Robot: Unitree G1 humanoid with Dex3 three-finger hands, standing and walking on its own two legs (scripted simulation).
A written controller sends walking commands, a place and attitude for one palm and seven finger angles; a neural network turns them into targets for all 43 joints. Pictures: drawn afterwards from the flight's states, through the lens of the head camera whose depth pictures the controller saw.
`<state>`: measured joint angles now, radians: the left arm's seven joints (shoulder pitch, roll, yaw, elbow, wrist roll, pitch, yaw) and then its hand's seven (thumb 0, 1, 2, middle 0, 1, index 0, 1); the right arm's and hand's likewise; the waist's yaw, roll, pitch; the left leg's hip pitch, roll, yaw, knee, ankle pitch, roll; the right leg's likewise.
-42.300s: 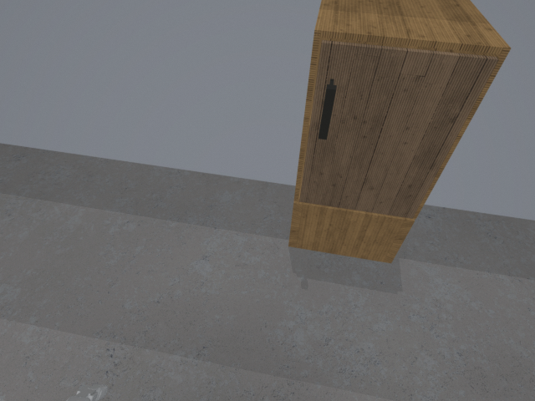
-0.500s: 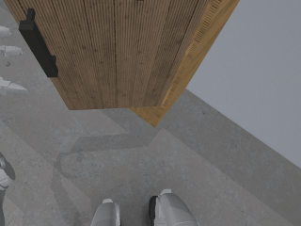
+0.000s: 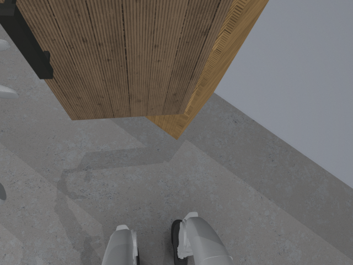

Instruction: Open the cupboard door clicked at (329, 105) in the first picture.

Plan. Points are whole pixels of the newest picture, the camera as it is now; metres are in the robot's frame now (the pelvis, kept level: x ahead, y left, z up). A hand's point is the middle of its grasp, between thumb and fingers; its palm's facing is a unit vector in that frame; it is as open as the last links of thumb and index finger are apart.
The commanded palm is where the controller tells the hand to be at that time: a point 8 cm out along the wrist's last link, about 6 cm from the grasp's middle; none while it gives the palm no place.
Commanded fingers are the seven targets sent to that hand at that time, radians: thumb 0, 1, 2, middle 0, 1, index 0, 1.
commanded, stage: slide the fingers in behind the handle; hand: left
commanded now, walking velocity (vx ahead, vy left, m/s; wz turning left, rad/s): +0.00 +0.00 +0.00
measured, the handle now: (30, 38) +0.55 +0.25 +0.07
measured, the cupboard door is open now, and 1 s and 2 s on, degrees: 44 43 43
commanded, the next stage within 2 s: close the thumb around the handle in 1.54 s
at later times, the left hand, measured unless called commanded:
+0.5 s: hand (8, 61) +0.50 +0.28 +0.07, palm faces +0.03 -1.00 -0.01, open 14.0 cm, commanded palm +0.49 +0.31 +0.07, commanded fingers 0.00 -0.50 0.30 -0.30 -1.20 -0.30 -1.20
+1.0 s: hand (35, 60) +0.51 +0.24 +0.07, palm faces +0.04 -1.00 -0.01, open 14.0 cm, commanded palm +0.49 +0.27 +0.07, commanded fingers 0.00 -0.50 0.30 -0.30 -1.20 -0.30 -1.20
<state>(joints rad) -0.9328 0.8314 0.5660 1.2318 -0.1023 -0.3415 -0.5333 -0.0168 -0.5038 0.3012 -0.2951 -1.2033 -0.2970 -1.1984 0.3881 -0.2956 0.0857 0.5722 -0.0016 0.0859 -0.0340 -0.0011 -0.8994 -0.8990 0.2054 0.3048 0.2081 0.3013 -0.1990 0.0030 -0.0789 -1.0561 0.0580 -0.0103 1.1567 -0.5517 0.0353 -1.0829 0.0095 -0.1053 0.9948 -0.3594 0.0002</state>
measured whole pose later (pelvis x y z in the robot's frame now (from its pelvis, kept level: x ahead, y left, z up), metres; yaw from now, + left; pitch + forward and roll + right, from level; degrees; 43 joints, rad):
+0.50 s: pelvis +0.00 +0.00 +0.01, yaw +0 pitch +24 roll -5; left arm -0.88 0.70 0.50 1.18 -0.11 -0.37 -0.44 -0.02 -0.50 0.30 -0.30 -1.20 -0.30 -1.20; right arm 0.39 -0.28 0.08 0.57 0.00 0.09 -0.02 0.00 -0.90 -0.90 0.21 0.30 0.21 0.30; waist -0.19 0.01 -0.09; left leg -0.99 0.05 0.00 1.12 -0.55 0.04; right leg -1.03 0.00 -0.09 0.97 -0.36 0.01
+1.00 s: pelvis +0.01 +0.00 +0.01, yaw +1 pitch +24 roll -4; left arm -0.88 0.59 0.43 1.15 -0.11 -0.39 -0.34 -0.02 -0.50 0.30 -0.29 -1.20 -0.30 -1.22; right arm 0.39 -0.27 0.06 0.60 -0.01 0.09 -0.01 0.00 -0.90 -0.90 0.20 0.30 0.21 0.30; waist -0.17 0.02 -0.10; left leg -0.97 0.04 -0.01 1.10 -0.54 0.03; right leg -1.01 0.00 -0.10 0.97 -0.37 0.00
